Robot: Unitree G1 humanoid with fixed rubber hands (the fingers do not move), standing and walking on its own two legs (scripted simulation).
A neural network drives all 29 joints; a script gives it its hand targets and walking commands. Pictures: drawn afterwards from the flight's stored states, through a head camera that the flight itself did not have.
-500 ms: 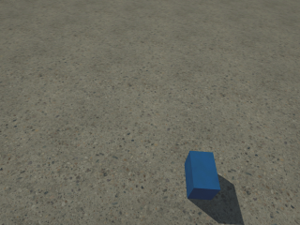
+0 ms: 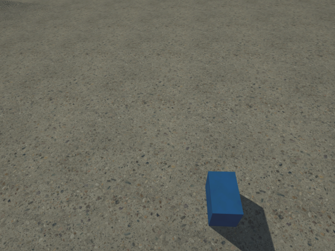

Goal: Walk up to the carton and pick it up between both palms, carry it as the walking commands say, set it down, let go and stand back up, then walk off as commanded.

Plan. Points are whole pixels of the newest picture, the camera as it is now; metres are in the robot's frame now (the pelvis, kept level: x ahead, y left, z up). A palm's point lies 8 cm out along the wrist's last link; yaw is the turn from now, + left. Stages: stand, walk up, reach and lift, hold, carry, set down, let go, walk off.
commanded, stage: stand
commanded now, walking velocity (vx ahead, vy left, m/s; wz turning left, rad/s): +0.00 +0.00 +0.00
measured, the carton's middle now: (221, 198) +0.57 -0.25 -0.68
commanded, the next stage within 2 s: none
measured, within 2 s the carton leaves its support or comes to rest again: neither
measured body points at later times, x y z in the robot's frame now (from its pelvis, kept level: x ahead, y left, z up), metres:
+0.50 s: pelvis +0.00 +0.01 +0.00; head +0.01 +0.01 +0.45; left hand +0.00 +0.24 -0.16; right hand -0.03 -0.21 -0.16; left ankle -0.02 +0.17 -0.75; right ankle -0.01 -0.11 -0.75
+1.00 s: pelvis +0.00 +0.02 +0.00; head +0.01 +0.03 +0.45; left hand -0.02 +0.25 -0.16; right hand -0.04 -0.19 -0.16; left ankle -0.02 +0.17 -0.75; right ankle -0.01 -0.11 -0.75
